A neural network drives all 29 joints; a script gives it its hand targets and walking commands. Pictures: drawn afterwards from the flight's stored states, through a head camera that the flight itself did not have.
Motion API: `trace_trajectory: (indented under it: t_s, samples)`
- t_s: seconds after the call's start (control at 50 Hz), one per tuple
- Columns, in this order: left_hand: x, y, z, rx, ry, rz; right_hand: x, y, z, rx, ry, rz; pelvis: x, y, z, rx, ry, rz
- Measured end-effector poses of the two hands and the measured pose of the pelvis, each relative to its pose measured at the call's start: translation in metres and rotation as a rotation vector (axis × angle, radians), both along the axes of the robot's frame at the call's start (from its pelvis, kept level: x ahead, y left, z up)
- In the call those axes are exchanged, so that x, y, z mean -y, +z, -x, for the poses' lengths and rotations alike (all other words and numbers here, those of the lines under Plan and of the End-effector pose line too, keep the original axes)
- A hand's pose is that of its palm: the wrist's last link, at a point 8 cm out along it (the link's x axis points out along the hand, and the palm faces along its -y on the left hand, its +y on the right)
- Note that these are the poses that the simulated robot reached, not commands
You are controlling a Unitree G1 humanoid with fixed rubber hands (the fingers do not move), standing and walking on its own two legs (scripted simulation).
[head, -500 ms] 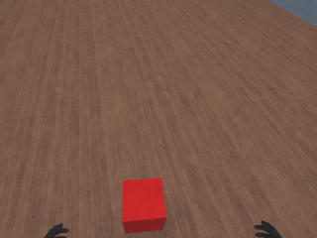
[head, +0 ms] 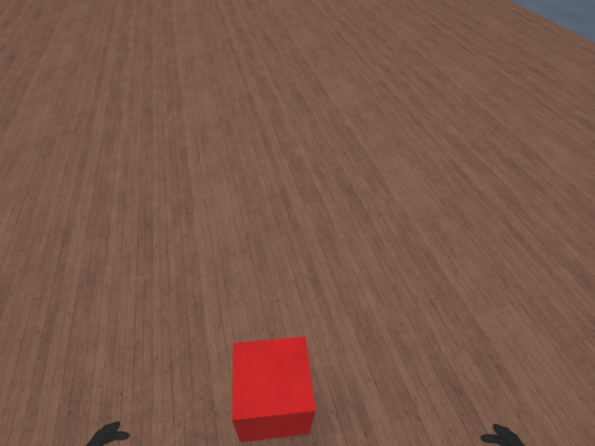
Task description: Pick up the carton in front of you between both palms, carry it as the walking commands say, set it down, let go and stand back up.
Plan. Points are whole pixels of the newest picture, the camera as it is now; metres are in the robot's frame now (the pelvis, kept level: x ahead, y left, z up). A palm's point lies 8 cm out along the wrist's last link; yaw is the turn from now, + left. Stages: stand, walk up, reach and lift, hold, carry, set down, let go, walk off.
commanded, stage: stand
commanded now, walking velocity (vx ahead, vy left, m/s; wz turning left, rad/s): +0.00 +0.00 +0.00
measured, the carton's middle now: (272, 390) +0.41 +0.07 -0.65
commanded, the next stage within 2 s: none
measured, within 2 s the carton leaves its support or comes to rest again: neither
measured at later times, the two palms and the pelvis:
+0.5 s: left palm out of the picture +0.06 +0.30 -0.10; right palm out of the picture +0.07 -0.31 -0.09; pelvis -0.03 +0.00 +0.01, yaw +1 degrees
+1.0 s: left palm out of the picture +0.06 +0.30 -0.10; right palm out of the picture +0.08 -0.31 -0.09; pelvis -0.03 +0.00 +0.01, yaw +1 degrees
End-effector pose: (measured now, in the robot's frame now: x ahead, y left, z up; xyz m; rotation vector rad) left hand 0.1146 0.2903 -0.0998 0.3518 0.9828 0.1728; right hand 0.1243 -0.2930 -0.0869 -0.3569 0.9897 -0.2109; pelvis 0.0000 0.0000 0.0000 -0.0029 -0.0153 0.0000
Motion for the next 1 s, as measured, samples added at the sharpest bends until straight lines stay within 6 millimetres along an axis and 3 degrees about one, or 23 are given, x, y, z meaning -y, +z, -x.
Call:
trace_trajectory:
  t_s: [0.5,1.0]
  samples:
    - [-0.008,-0.005,0.054,-0.096,0.034,-0.002,0.015,-0.003,0.049,-0.091,-0.017,0.013,0.004,0.005,0.028,0.026,0.011,0.007]
    - [-0.015,-0.004,0.059,-0.131,0.060,-0.014,0.021,-0.003,0.043,-0.117,-0.005,0.023,0.005,0.007,0.026,0.024,0.022,0.004]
